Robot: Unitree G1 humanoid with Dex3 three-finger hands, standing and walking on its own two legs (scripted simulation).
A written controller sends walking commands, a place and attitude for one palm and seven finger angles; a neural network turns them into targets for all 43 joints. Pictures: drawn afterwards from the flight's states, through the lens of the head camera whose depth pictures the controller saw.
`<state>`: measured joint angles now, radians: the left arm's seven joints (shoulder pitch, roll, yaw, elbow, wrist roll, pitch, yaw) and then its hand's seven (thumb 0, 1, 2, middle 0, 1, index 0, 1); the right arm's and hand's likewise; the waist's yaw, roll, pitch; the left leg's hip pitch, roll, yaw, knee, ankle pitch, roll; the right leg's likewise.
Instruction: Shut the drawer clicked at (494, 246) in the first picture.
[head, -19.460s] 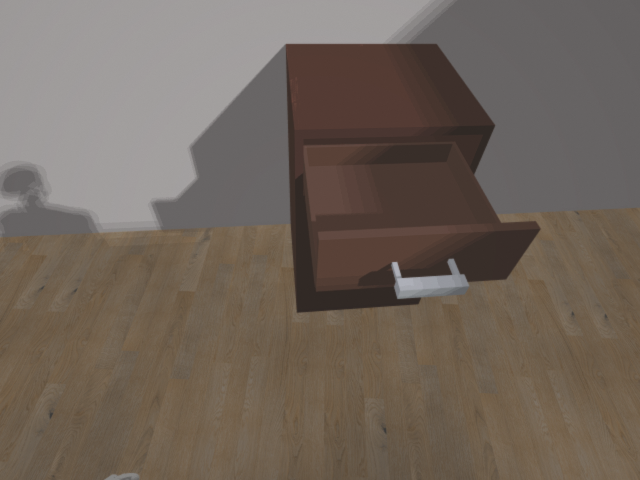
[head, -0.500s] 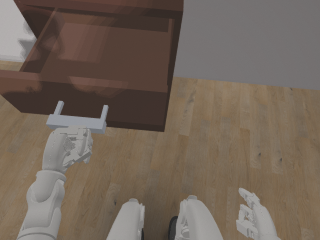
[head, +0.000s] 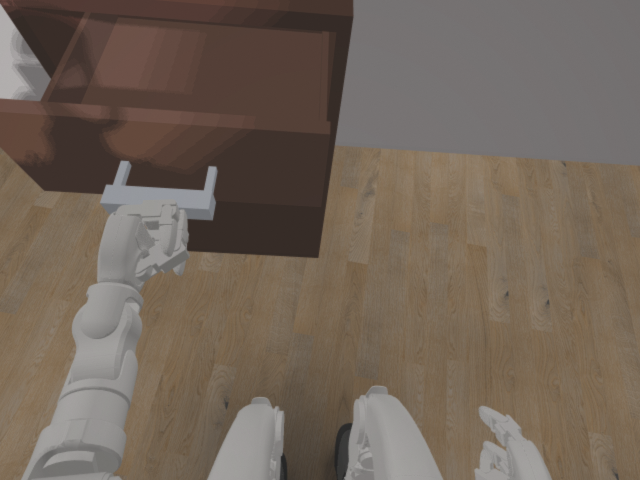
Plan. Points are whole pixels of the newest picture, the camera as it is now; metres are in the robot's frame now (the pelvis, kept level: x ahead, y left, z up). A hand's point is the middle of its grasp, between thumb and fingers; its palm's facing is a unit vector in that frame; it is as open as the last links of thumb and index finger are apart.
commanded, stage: push the drawer shut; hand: left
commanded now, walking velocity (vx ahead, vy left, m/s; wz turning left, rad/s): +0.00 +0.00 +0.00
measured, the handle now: (164, 187) +0.47 +0.21 +0.02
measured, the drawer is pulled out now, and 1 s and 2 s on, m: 0.18 0.06 0.00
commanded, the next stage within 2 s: pull the fist back off the drawer in 1.88 s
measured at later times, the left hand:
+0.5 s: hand (191, 203) +0.44 +0.17 +0.02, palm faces -0.04 -1.00 -0.05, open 2.9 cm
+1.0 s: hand (196, 163) +0.51 +0.17 +0.02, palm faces -0.04 -1.00 -0.05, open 2.9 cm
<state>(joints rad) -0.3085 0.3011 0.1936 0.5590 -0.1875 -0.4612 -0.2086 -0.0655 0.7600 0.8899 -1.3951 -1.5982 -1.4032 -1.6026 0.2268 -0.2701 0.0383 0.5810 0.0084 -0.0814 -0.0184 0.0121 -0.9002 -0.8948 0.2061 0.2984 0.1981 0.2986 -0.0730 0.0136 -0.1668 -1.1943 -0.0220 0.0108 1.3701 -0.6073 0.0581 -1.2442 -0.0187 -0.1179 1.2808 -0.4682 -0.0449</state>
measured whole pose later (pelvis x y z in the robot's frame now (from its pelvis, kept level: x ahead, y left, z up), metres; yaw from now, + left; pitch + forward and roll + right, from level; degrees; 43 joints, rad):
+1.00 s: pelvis -0.01 -0.01 -0.01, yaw -2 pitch +29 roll -3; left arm -0.84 0.50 0.39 1.10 -0.10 -0.51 -0.26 -0.02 0.73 0.87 -1.40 -1.60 -1.40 -1.60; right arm 0.28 -0.28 0.06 0.61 -0.02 0.01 0.00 0.01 -0.90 -0.89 0.21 0.30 0.20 0.30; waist -0.18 0.02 -0.14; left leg -1.31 0.00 0.01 1.41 -0.60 0.05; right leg -1.35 0.01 -0.13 1.30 -0.45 -0.06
